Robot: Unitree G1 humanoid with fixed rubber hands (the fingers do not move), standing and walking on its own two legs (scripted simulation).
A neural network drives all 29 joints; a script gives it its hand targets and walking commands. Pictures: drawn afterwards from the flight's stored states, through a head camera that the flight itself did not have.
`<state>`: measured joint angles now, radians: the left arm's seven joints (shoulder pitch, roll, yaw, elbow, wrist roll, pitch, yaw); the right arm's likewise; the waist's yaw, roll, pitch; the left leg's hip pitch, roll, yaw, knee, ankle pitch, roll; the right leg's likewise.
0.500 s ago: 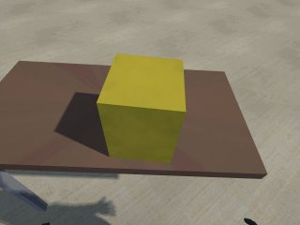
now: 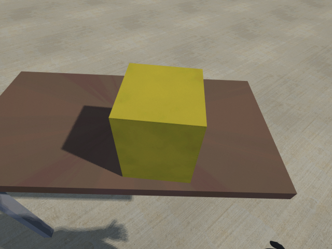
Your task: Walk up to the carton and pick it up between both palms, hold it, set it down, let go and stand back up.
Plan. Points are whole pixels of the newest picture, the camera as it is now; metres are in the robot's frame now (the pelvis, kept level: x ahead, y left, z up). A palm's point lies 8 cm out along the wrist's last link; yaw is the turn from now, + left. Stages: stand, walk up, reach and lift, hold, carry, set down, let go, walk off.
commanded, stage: stand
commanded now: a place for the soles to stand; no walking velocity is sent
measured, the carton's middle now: (160, 125) +0.44 +0.02 +0.05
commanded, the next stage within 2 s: reach and lift in 0.06 s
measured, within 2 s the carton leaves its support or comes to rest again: neither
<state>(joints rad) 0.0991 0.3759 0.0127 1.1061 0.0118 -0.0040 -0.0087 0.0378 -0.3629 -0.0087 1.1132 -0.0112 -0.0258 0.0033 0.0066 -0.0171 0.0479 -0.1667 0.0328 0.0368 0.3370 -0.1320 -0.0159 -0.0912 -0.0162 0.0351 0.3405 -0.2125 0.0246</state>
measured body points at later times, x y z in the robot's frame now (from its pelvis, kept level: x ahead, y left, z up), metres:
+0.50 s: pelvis +0.00 -0.01 -0.01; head +0.01 +0.02 +0.44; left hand +0.18 +0.26 -0.09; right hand +0.16 -0.31 -0.07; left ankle +0.03 +0.13 -0.75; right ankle -0.02 -0.14 -0.75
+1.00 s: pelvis +0.01 +0.00 +0.00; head +0.02 +0.01 +0.45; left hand +0.20 +0.25 -0.04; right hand +0.16 -0.25 -0.03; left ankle +0.03 +0.13 -0.75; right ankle -0.02 -0.14 -0.75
